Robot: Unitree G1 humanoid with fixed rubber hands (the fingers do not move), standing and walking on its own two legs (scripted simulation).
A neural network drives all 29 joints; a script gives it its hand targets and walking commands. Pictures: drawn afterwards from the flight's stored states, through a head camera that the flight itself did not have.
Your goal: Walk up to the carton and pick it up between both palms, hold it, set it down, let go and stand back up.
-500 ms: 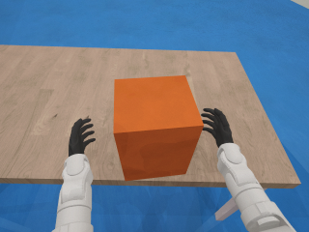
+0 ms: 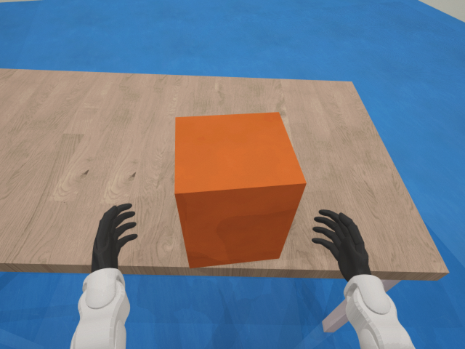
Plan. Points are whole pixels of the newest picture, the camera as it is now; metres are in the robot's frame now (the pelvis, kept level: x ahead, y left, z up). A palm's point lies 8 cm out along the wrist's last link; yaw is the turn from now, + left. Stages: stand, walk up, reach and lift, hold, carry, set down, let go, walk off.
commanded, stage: set down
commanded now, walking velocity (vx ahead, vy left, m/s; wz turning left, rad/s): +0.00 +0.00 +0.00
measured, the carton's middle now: (231, 194) +0.39 +0.03 +0.03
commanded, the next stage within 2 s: none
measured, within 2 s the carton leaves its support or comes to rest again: neither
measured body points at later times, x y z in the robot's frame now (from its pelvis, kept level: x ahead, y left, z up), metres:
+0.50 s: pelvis +0.00 +0.00 +0.00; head +0.01 +0.01 +0.45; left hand +0.22 +0.22 +0.03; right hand +0.22 -0.18 +0.02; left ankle +0.05 +0.14 -0.75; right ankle +0.01 -0.10 -0.75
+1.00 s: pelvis +0.01 +0.00 +0.00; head +0.03 +0.01 +0.45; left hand +0.22 +0.23 -0.01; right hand +0.23 -0.18 +0.00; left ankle +0.05 +0.14 -0.75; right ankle +0.01 -0.10 -0.75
